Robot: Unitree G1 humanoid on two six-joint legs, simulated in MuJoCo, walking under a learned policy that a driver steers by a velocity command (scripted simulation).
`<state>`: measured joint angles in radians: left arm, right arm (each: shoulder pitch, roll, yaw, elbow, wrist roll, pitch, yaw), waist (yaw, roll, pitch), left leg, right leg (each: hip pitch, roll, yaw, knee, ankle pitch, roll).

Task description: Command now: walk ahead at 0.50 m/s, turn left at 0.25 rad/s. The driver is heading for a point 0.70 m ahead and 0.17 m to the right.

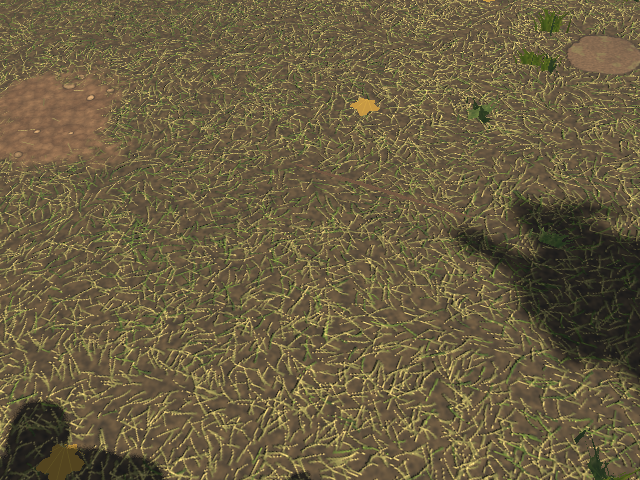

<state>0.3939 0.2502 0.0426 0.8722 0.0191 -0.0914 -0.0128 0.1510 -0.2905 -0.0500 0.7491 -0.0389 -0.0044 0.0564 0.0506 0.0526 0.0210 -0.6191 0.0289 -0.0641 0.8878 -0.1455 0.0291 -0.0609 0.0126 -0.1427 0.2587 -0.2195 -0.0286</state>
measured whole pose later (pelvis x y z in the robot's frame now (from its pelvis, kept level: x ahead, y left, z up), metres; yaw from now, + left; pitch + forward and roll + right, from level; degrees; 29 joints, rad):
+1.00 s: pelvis +0.51 -0.04 +0.00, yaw -23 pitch +1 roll +0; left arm 0.35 0.27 0.07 0.89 0.00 -0.04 -0.01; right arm 0.13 -0.26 -0.04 0.77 -0.04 -0.03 0.01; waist 0.03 0.03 0.05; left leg -0.64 0.14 -0.05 0.96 -0.20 -0.05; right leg -0.13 0.15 0.05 0.32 -0.19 -0.13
